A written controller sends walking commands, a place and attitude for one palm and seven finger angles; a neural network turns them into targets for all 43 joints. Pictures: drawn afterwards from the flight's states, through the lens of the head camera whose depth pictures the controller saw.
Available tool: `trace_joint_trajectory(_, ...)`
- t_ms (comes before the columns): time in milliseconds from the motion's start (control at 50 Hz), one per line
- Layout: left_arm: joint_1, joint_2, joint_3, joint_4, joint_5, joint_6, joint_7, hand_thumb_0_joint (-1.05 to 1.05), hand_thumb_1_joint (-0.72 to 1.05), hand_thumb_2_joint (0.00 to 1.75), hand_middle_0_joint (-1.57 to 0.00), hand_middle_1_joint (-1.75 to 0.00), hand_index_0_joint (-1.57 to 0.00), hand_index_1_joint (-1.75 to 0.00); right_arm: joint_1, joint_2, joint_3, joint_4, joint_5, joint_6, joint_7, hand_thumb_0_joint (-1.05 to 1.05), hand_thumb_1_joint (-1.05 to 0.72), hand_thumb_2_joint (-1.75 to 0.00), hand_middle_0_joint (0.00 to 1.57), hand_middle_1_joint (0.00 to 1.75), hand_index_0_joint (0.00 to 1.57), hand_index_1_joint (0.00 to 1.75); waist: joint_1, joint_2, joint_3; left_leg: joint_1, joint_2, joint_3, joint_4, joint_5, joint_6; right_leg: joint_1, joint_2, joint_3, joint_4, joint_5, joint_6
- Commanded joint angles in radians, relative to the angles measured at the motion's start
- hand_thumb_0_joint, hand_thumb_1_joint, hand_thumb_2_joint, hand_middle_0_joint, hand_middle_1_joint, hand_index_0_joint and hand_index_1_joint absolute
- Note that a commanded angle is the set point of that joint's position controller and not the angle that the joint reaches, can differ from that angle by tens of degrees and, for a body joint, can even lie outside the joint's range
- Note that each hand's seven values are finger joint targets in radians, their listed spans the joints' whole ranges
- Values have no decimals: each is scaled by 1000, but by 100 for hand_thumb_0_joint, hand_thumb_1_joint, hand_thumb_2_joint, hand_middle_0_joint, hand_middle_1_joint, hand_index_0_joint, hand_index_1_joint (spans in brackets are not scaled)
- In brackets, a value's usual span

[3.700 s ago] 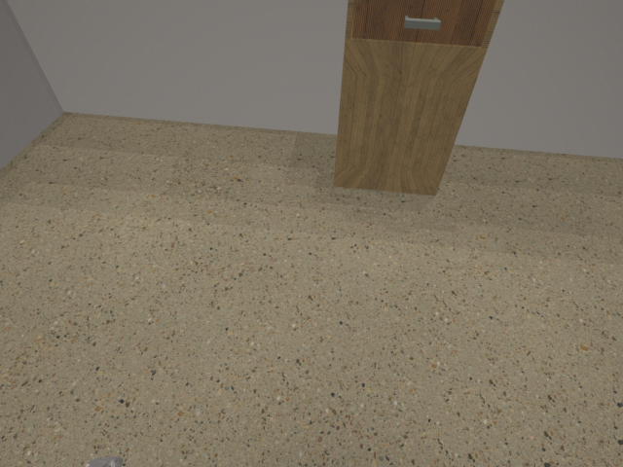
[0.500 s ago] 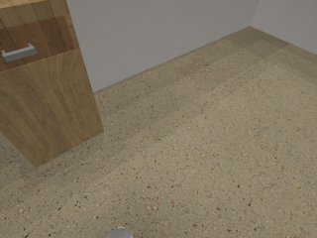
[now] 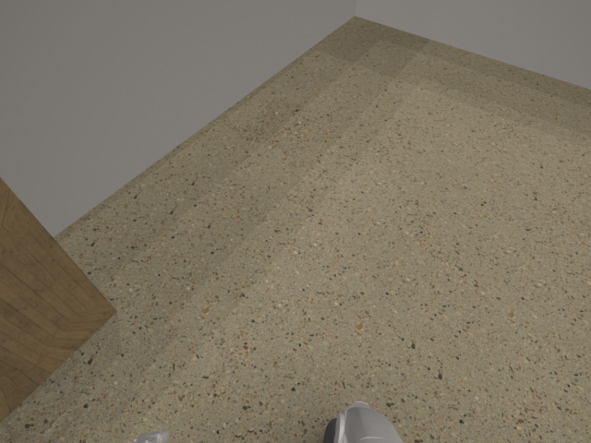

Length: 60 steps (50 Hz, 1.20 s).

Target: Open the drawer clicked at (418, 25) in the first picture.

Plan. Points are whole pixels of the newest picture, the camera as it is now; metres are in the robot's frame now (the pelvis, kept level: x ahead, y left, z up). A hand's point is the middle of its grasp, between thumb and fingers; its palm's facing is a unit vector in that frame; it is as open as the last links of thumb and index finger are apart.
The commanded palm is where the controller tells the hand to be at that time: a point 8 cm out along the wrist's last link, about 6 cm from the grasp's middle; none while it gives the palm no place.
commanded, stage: turn to face it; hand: left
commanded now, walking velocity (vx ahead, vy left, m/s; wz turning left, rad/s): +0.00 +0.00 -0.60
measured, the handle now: out of the picture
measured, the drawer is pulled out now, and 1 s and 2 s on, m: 0.00 0.00 0.00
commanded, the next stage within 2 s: take the last steps up to it in 1.92 s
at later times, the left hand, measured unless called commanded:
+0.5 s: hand (194, 393) +0.22 +0.17 -0.18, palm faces +0.13 -0.99 -0.10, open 7.3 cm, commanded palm none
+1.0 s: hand (158, 426) +0.16 +0.21 -0.15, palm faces +0.38 -0.88 -0.28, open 7.4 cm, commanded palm none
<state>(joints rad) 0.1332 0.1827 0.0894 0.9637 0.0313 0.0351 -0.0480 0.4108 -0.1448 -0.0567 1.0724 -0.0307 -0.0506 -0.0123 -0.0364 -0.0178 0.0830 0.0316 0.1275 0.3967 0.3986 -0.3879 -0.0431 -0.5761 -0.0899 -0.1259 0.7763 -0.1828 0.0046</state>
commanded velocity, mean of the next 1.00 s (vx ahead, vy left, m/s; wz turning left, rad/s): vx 0.00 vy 0.00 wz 0.54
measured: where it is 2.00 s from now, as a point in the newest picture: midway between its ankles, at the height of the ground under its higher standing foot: outside the picture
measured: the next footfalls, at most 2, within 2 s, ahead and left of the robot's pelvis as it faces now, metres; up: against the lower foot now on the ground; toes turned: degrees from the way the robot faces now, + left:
right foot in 0.08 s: +0.19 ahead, -0.12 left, +0.00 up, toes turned -11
left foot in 0.48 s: +0.18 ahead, +0.10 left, +0.00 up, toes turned +14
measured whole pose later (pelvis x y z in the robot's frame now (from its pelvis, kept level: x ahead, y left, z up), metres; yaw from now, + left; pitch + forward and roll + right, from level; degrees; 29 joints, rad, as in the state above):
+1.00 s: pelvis +0.13 -0.03 +0.00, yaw +21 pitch +1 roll +0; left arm 0.13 0.22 0.07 0.90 0.00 0.04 0.02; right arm 0.23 -0.23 -0.09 0.95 -0.03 0.05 0.01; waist -0.04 0.03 0.04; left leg -0.34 -0.06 -0.11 0.49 -0.16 0.01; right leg -0.32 -0.02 0.00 0.67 -0.38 0.08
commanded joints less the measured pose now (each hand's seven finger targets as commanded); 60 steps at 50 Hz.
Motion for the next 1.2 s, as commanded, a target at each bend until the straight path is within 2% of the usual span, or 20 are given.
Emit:
trace_joint_trajectory(0,56,54,5,-60,1,-47,8,0,90,90,-20,-30,-20,-30,-17,-201,-44,-73,7,-9,-12,0,-90,-90,20,30,20,30,66,169,-52,-12,243,-42,169,935,91,195,92,-73,-134,-20,-51)
trace_joint_trajectory(20,180,93,14,-27,3,-58,12,0,90,90,-20,-30,-20,-30,-38,-218,-44,-88,14,-6,-7,0,-90,-90,20,30,20,30,131,144,-128,-74,211,-23,360,924,59,389,121,-100,-203,56,-61)
trace_joint_trajectory(40,292,197,37,-1,5,-73,22,0,90,90,-20,-30,-20,-30,-18,-187,-37,-107,28,-2,4,0,-90,-90,20,30,20,30,181,-12,-245,-318,164,-44,642,579,14,702,-25,70,-227,297,-114)
trace_joint_trajectory(60,363,301,53,12,-11,-83,38,0,90,90,-20,-30,-20,-30,11,-103,-20,-137,38,-5,-2,0,-90,-90,20,30,20,30,166,-229,-381,-623,-27,-135,1000,-245,-42,913,-343,549,-242,817,-261)
trace_joint_trajectory(80,354,297,47,1,-35,-71,55,0,90,90,-20,-30,-20,-30,-58,-116,-17,-153,37,5,-20,0,-90,-90,20,30,20,30,167,-68,-349,-612,-15,-325,1060,-246,-17,783,-369,498,-296,1005,-293)
trace_joint_trajectory(100,262,276,36,-17,-26,-72,60,0,90,90,-20,-30,-20,-30,-26,-92,-10,-135,33,11,-19,0,-90,-90,20,30,20,30,116,-147,-363,-610,7,-384,1074,-160,-13,725,-349,470,-330,778,-275)
trace_joint_trajectory(200,-17,107,-32,-47,-12,-80,80,0,90,90,-20,-30,-20,-30,93,-51,17,-24,11,71,-14,0,-90,-90,20,30,20,30,-45,-44,-153,-397,32,-380,754,15,-8,230,-196,106,-457,362,-155)
trace_joint_trajectory(340,28,131,-18,-35,-9,-46,82,0,90,90,-20,-30,-20,-30,-97,-60,11,-100,17,76,9,0,-90,-90,20,30,20,30,35,-103,-55,-431,-7,-308,486,-31,-8,280,-244,86,-488,97,-162)
trace_joint_trajectory(420,38,145,2,-46,-12,-33,84,0,90,90,-20,-30,-20,-30,-83,-77,-1,-119,11,73,18,0,-90,-90,20,30,20,30,21,-47,-68,-319,-24,-273,240,97,3,282,-240,9,-345,35,-98)
trace_joint_trajectory(440,52,130,1,-52,-19,-25,81,0,90,90,-20,-30,-20,-30,-57,-107,-8,-120,10,68,20,0,-90,-90,20,30,20,30,9,44,-81,-249,-6,-315,117,182,18,235,-205,-25,-244,-28,-54)
trace_joint_trajectory(480,14,61,-13,-120,-22,-15,71,0,90,90,-20,-30,-20,-30,-7,-253,-39,-149,-4,61,13,0,-90,-90,20,30,20,30,-27,379,-50,-230,323,-803,-129,492,217,6,0,-47,177,-443,63)
trace_joint_trajectory(500,-12,72,-7,-118,-9,-10,77,0,90,90,-20,-30,-20,-30,0,-254,-43,-129,-5,57,-2,0,-90,-90,20,30,20,30,-38,325,-98,-218,300,-815,-133,477,231,-17,-1,62,320,-421,53)
trace_joint_trajectory(600,37,89,9,-73,-15,-17,64,0,90,90,-20,-30,-20,-30,-129,-204,-30,-170,9,36,-12,0,-90,-90,20,30,20,30,20,121,-156,-142,145,-583,-69,588,186,-13,-15,120,377,-188,79)
trace_joint_trajectory(840,-15,118,6,-116,-24,-5,73,0,90,90,-20,-30,-20,-30,-135,-270,-65,-174,6,65,3,0,-90,-90,20,30,20,30,-14,163,-135,-151,109,-736,-75,422,219,77,28,129,118,-258,95)
trace_joint_trajectory(960,127,141,5,-111,-31,-20,80,0,90,90,-20,-30,-20,-30,-236,-282,-77,-218,11,83,15,0,-90,-90,20,30,20,30,53,167,-165,-345,22,-760,9,345,156,405,74,104,-286,-109,59)
trace_joint_trajectory(980,165,187,13,-110,-24,-29,85,0,90,90,-20,-30,-20,-30,-248,-252,-74,-231,19,85,21,0,-90,-90,20,30,20,30,75,76,-158,-476,-36,-711,102,224,101,533,-5,171,-444,-81,35)
trace_joint_trajectory(1000,164,287,31,-125,-4,-38,93,0,90,90,-20,-30,-20,-30,-225,-171,-62,-255,25,86,24,0,-90,-90,20,30,20,30,73,-232,-132,-684,-185,-509,354,-57,9,604,-298,482,-573,-187,-70)
trace_joint_trajectory(1020,108,311,20,-155,-9,-29,90,0,90,90,-20,-30,-20,-30,-242,-203,-67,-271,9,86,24,0,-90,-90,20,30,20,30,67,-223,-101,-661,-179,-469,574,-176,2,423,-422,517,-584,-166,-148)
trace_joint_trajectory(1100,-45,185,-9,-184,-11,-40,85,0,90,90,-20,-30,-20,-30,-197,-198,-66,-210,2,114,45,0,-90,-90,20,30,20,30,-19,-137,25,-615,-100,-433,836,38,-16,258,-222,212,-524,-51,-88)
trace_joint_trajectory(1180,69,193,-8,-152,-10,-44,85,0,90,90,-20,-30,-20,-30,-249,-190,-55,-221,9,115,48,0,-90,-90,20,30,20,30,35,-136,-37,-615,-89,-386,745,26,-43,413,-232,132,-474,105,-105)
